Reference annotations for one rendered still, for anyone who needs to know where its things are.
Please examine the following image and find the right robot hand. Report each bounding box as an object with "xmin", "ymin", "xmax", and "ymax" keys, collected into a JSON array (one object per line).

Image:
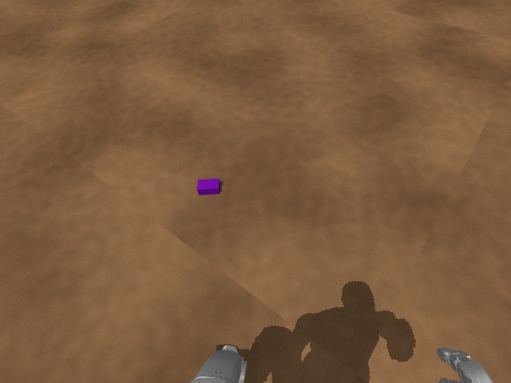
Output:
[{"xmin": 437, "ymin": 348, "xmax": 493, "ymax": 383}]

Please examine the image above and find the small box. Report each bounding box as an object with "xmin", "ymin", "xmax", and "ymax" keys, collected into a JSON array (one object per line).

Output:
[{"xmin": 197, "ymin": 179, "xmax": 220, "ymax": 195}]

